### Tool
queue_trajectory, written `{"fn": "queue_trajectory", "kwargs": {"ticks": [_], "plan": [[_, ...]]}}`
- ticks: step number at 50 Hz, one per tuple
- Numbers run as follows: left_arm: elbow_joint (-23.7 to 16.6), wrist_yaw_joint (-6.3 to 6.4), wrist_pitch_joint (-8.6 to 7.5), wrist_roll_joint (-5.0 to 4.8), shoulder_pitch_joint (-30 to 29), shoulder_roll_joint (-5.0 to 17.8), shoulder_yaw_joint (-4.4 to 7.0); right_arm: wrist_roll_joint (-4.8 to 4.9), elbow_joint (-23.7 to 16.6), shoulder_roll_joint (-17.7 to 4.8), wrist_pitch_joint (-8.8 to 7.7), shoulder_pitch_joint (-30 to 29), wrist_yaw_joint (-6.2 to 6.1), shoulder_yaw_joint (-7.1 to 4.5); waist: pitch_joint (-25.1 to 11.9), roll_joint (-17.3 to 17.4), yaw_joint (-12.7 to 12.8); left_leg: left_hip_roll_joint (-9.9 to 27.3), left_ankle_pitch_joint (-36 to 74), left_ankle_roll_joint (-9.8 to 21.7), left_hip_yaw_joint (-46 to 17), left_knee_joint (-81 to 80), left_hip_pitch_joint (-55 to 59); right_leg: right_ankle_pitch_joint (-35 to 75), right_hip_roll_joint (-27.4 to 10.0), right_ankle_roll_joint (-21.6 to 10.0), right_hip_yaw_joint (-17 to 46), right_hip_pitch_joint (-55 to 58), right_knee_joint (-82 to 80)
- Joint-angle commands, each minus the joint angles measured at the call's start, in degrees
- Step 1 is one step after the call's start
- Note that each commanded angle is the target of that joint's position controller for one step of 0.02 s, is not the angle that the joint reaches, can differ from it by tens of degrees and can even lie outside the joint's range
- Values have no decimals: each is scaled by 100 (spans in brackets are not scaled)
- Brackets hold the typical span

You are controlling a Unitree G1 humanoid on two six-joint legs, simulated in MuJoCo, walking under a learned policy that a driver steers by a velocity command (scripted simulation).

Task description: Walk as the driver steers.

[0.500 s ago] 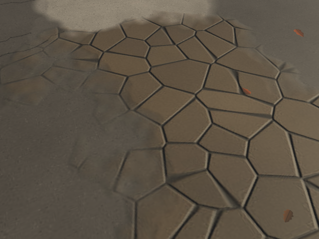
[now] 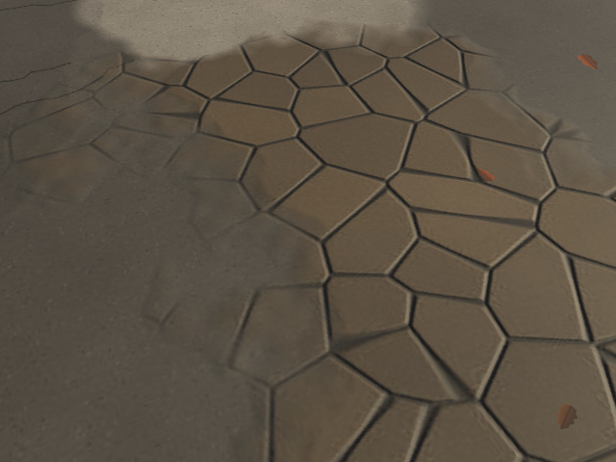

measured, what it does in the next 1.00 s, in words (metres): walks ahead: right foot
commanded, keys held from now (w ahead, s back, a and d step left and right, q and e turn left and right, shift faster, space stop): shift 0.20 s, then w+shift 0.64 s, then w+q+shift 0.16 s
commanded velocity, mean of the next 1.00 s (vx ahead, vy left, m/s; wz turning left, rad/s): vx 0.57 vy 0.00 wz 0.05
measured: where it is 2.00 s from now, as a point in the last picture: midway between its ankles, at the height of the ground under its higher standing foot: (234, 216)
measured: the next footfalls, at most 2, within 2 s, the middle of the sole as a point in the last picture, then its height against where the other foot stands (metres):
right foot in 0.88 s outside the picture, level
left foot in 1.36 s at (276, 317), level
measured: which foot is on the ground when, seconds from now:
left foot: down 0.00-0.88, up 0.90-1.00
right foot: down 0.00-0.44, up 0.46-0.86, down 0.88-1.00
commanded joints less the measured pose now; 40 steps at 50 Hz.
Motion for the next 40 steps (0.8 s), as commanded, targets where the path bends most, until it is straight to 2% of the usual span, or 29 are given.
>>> {"fn": "queue_trajectory", "kwargs": {"ticks": [1,10,11,12,13,14,15,16,17,18,19,20,21,22,23,24,25,26,27,28,29,31,34,36,38,40], "plan": [[-168,31,-73,-7,114,576,144,2,-88,-645,-44,31,-28,-134,-78,47,-13,106,1103,97,-120,-445,118,1261,-207,-72,183,-203,-540],[275,57,-82,-24,208,515,123,5,262,-574,-27,116,-60,-129,0,43,-25,67,1012,97,-87,-525,99,1164,-183,-63,134,-206,-633],[404,73,-58,-59,410,569,153,42,381,-558,-16,341,-66,-141,-261,-27,-16,-131,-341,170,131,-379,127,-265,-61,-160,46,-112,-642],[431,76,-41,-117,490,710,206,109,385,-618,-23,387,-59,-172,-9,-104,23,-207,-1870,294,155,-243,-267,-2108,-108,-329,227,-347,-746],[413,68,-84,-163,603,809,232,136,259,-664,-92,199,-38,-184,439,-195,129,-131,-2696,407,6,-90,-880,-3262,-395,-559,707,-603,-1027],[415,52,-193,-220,750,943,258,189,26,-544,-236,-160,1,-145,769,-490,259,-54,-2405,432,10,224,-1470,-3620,-899,-837,1445,-507,-1481],[445,32,-311,-259,785,1120,319,237,-174,-303,-405,-507,64,-86,866,-952,301,-112,-1203,369,283,807,-1758,-3468,-1495,-1115,2308,-261,-2085],[457,22,-388,-256,698,1226,372,218,-234,-325,-529,-604,125,-99,867,-1158,289,64,-581,445,175,1310,-1786,-3052,-1940,-1361,2902,-309,-2426],[366,3,-453,-192,551,1108,339,222,-289,-453,-615,-614,181,-135,765,-1041,229,244,-806,565,-41,1706,-1911,-2640,-2093,-1413,3040,-266,-2503],[221,-35,-497,-186,273,972,293,267,-329,-442,-675,-518,225,-126,666,-936,101,352,-1021,686,-95,1664,-1923,-2286,-2064,-1324,2837,-207,-2501],[106,-71,-495,-250,4,939,274,293,-293,-409,-711,-275,248,-110,544,-848,-57,364,-1005,770,1,1108,-1502,-1899,-1845,-1131,2309,-334,-2461],[33,-88,-472,-330,-267,1039,289,276,-123,-367,-739,177,258,-112,395,-869,-299,217,-602,782,288,262,-520,-1545,-1457,-919,1618,-757,-2270],[13,-79,-424,-343,-347,1077,304,203,180,-418,-761,764,254,-174,170,-714,-532,-152,173,634,730,-303,586,-1429,-1031,-779,1029,-1177,-1772],[178,-159,-322,209,-363,1146,398,-221,397,-577,-571,1684,327,-265,-149,-98,-905,-521,2,516,1110,-585,1807,-1828,-535,-817,526,-1722,-889],[17,-185,-346,287,-677,752,317,-338,608,-856,-547,2604,285,-381,-267,1087,-1358,458,-974,600,-328,-1076,2974,-1235,-9,-691,-108,-2953,1257],[-385,-216,-438,208,-1026,68,135,-383,514,-1204,-562,2846,268,-377,-239,2058,-1242,1933,-2989,1000,-3267,-2205,2917,-1246,407,-620,-101,-4239,2888],[-520,-277,-459,181,-1065,156,124,-338,436,-1043,-492,2207,263,-336,215,1323,-802,2288,-3684,1471,-4171,-2579,2176,-565,2,-715,480,-4693,3542],[-491,-342,-466,152,-1120,356,159,-265,186,-906,-512,1571,275,-315,534,599,-466,2180,-3274,1424,-3571,-2442,1799,175,-451,-672,384,-4820,3706],[-360,-407,-479,189,-933,495,187,-213,67,-816,-563,1292,298,-298,331,256,-297,1834,-2615,1288,-2864,-2410,1585,527,-641,-552,251,-4418,3567],[-269,-457,-454,245,-742,531,202,-190,5,-748,-602,1180,295,-266,158,324,-153,1577,-2215,1187,-2396,-2544,1403,621,-718,-434,116,-4027,3407],[-249,-514,-399,285,-770,536,198,-173,42,-602,-651,1249,276,-216,197,422,-147,1369,-1813,1150,-2015,-2692,1235,790,-736,-318,-26,-3863,3379],[-367,-560,-298,244,-1093,451,159,-127,194,-499,-710,1578,258,-181,438,514,-177,1162,-1085,1176,-1517,-2874,1177,1073,-722,-194,-248,-4004,3228],[-657,-557,-241,179,-1856,401,82,-104,248,-530,-737,1820,249,-173,685,433,-258,1013,-46,1208,-900,-3079,1074,1434,-644,-99,-506,-3909,2249],[-811,-568,-234,125,-2260,339,20,-96,257,-586,-762,1883,231,-177,759,534,-308,1014,660,1190,-563,-3292,994,1704,-572,-153,-668,-3404,1455],[-926,-554,-224,115,-2537,360,-2,-81,319,-641,-773,2010,219,-177,837,535,-342,1159,1472,1201,-340,-3434,1261,1744,-510,-320,-827,-3104,987],[-960,-505,-229,132,-2529,397,-4,-78,368,-723,-751,2012,225,-177,745,555,-242,1195,3019,1129,12,-3083,1647,1465,-319,-563,-1000,-2650,586]]}}
Keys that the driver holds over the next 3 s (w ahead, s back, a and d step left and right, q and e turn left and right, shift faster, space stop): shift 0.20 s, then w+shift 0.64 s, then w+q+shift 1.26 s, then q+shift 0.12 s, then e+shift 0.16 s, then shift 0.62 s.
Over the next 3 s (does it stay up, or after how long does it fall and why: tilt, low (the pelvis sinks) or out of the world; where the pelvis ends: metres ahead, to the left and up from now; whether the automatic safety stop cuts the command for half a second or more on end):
stays up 1.47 0.68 0.00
